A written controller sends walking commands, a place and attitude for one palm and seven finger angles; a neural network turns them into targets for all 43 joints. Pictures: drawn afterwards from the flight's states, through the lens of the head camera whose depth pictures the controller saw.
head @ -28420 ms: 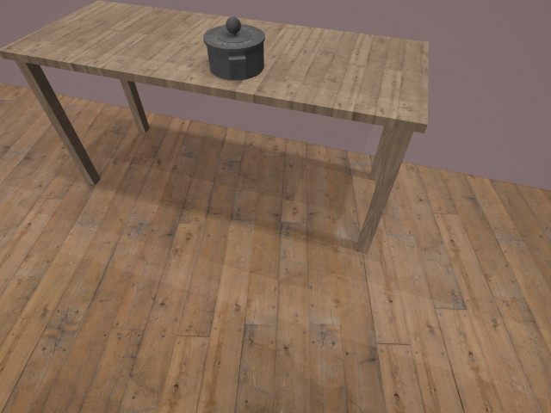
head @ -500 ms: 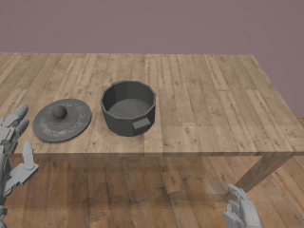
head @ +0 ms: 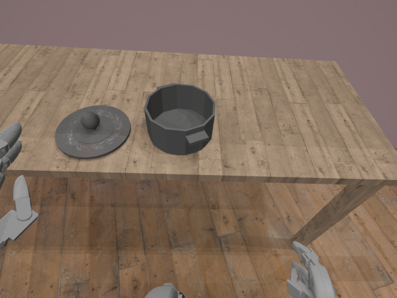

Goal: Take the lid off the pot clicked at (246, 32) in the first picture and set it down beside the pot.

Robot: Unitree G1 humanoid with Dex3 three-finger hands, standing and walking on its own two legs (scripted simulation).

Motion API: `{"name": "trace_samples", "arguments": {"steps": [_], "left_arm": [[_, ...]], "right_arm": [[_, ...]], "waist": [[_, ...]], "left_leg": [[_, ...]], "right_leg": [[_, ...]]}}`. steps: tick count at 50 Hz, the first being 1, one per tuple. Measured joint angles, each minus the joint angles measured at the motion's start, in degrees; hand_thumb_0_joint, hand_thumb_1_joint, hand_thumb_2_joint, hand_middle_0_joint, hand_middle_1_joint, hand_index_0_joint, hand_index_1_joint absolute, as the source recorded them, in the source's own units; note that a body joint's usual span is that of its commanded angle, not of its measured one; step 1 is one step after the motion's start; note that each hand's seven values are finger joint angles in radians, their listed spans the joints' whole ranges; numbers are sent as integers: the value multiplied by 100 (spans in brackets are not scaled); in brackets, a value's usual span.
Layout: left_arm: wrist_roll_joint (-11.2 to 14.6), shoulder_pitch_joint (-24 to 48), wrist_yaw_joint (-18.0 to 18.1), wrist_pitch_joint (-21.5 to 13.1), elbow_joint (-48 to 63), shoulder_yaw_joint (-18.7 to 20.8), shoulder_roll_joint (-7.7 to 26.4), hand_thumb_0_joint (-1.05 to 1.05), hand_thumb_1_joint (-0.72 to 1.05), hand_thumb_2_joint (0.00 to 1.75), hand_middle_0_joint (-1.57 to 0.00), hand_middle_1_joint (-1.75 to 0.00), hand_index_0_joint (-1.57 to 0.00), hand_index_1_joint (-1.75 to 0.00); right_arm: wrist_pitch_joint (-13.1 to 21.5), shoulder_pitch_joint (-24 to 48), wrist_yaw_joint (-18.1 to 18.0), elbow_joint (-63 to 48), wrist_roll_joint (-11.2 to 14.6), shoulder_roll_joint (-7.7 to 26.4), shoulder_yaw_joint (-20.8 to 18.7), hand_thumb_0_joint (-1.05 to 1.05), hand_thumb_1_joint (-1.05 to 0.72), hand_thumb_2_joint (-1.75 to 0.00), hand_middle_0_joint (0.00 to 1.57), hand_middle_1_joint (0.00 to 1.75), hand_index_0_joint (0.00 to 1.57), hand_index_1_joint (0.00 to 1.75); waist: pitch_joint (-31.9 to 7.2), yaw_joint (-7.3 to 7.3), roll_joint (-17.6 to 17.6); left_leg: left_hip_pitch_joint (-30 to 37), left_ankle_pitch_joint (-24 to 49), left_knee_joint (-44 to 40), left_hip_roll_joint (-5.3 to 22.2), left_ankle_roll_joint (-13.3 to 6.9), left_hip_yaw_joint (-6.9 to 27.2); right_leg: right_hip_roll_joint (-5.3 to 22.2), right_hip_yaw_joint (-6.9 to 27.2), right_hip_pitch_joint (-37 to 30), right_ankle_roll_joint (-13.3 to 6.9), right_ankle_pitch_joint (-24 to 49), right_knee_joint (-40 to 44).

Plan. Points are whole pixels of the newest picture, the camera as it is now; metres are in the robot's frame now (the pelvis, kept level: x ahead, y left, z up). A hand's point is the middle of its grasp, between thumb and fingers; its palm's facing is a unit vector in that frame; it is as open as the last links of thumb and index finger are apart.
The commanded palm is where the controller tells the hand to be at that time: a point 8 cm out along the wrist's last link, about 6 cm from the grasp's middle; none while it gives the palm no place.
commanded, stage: step back with the hand held close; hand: left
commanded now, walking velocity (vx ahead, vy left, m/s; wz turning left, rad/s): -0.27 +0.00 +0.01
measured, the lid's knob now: (90, 120) +0.53 +0.33 +0.00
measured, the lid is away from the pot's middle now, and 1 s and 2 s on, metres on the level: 0.24 0.24 0.24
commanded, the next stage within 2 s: stop stepping back and stand still in 0.84 s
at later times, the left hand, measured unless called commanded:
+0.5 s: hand (16, 260) +0.13 +0.22 +0.18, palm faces +0.32 -0.83 -0.46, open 7.5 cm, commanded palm +0.07 +0.27 +0.19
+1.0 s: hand out of the picture +0.06 +0.21 +0.18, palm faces +0.18 -0.86 -0.49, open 7.4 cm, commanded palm -0.01 +0.28 +0.19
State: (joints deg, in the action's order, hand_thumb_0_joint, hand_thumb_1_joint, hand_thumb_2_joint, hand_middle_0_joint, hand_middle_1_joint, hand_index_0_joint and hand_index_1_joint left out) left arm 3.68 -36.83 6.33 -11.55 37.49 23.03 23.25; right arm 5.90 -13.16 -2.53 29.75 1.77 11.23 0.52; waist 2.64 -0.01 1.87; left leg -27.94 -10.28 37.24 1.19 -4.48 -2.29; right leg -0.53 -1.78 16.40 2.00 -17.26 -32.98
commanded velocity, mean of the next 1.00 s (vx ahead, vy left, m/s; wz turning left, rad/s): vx -0.34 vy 0.01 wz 0.02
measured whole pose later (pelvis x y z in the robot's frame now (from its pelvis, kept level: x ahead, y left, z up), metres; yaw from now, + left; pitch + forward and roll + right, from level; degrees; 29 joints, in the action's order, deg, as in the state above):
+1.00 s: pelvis -0.16 +0.00 +0.00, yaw -3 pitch +0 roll -3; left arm 2.3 -31.2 4.0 -12.4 34.6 19.3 26.0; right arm 5.6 -11.5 -0.1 35.6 1.5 11.7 -1.5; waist 2.2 -0.8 1.7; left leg -33.3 -19.0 50.0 2.6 0.5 1.3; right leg -1.1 -2.6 15.4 0.8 -18.2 -33.3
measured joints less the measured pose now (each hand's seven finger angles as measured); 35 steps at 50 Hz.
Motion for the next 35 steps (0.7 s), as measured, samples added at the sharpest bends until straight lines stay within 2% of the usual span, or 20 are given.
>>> {"name": "trace_samples", "arguments": {"steps": [4,9,13,18,20,22,24,27,29,30,31,33,35], "left_arm": [[-28,108,11,-16,25,15,30,2,89,90,-21,-31,-21,-30],[-19,74,38,-127,177,-11,46,2,89,90,-21,-31,-21,-30],[-19,73,64,-239,275,-17,81,2,89,90,-21,-31,-21,-30],[-46,214,47,-279,195,114,186,2,89,90,-21,-31,-21,-30],[-32,228,40,-272,177,154,219,2,89,90,-21,-31,-21,-30],[-33,184,38,-271,218,159,264,2,89,90,-21,-31,-21,-30],[-56,130,51,-294,322,124,288,2,89,90,-21,-31,-21,-30],[-97,185,58,-317,349,-38,128,2,89,90,-21,-31,-21,-30],[-95,297,82,-344,297,-99,38,2,89,90,-21,-31,-21,-30],[-84,370,104,-364,285,-88,29,2,89,89,-22,-31,-21,-30],[-73,493,132,-395,243,-46,46,2,89,90,-22,-31,-21,-30],[-14,645,165,-428,102,90,106,2,89,90,-21,-31,-21,-30],[63,605,171,-336,54,188,123,2,89,90,-21,-31,-21,-30]], "right_arm": [[75,41,3,-35,-19,33,-12,2,-91,-90,20,30,20,30],[90,81,33,4,-56,33,-40,2,-91,-90,20,30,20,30],[97,105,31,25,-72,46,-73,2,-91,-90,20,30,20,30],[133,140,28,10,-99,11,-114,2,-91,-90,20,30,20,30],[137,138,59,4,-110,-8,-118,2,-91,-90,20,30,20,30],[108,108,83,27,-105,-41,-109,1,-91,-90,20,30,20,30],[78,67,98,111,-100,-77,-110,1,-91,-90,20,30,20,30],[-53,49,122,380,-122,-98,-140,1,-91,-90,20,30,20,30],[-91,0,93,429,-105,-83,-119,2,-91,-90,20,30,20,30],[-67,-30,68,379,-96,-46,-120,2,-91,-90,20,30,20,30],[-26,6,38,353,-106,-44,-145,2,-91,-90,20,30,20,30],[79,142,51,424,-137,-173,-172,2,-91,-90,20,30,20,30],[158,175,141,436,-174,-303,-153,2,-91,-90,20,30,20,30]], "waist": [[56,13,-23],[59,6,-124],[95,-18,-158],[198,-23,-89],[243,-25,-20],[245,-36,-25],[187,-16,-187],[20,18,-437],[-116,-66,-523],[-166,-141,-485],[-101,-203,-470],[74,-187,-582],[116,-214,-607]], "left_leg": [[-64,42,38,31,12,6],[-182,-236,107,50,86,2],[-239,112,64,104,52,-18],[-287,313,80,190,-3,-27],[-299,330,80,239,27,-11],[-371,-75,241,238,111,-12],[-539,-964,756,85,318,-6],[-466,-1582,1791,-113,441,62],[-1,-1581,1262,-88,424,128],[176,-1283,720,-14,331,194],[103,-645,612,12,248,186],[49,-429,645,31,176,65],[75,-368,427,111,178,7]], "right_leg": [[-14,-36,68,-26,57,-71],[-7,-66,163,7,145,-62],[-34,-82,262,16,171,-157],[-134,-61,434,-138,-524,-543],[-162,-101,414,-174,-404,-468],[-117,-154,398,-164,-42,-361],[38,-119,468,-129,383,-362],[215,64,565,11,322,-457],[286,103,665,87,313,-489],[282,58,786,85,294,-578],[242,86,932,52,13,-845],[17,395,1262,-58,-773,-1858],[-210,476,1419,-81,-1139,-2567]]}}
